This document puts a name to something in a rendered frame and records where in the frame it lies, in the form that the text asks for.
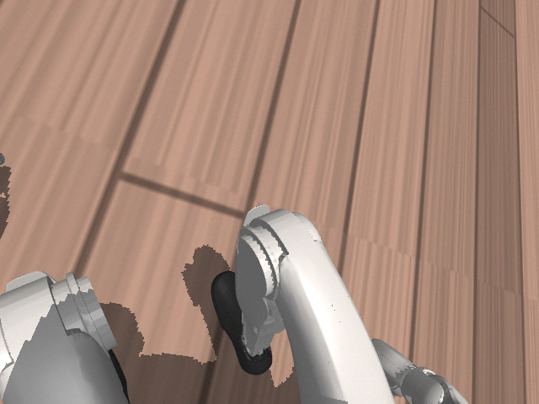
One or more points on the right robot foot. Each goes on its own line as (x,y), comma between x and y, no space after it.
(229,313)

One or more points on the left robot foot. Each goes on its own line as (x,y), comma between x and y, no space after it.
(119,372)

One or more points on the right robot arm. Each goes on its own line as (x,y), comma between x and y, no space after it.
(423,386)

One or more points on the right robot hand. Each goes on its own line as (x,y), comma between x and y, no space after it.
(395,365)

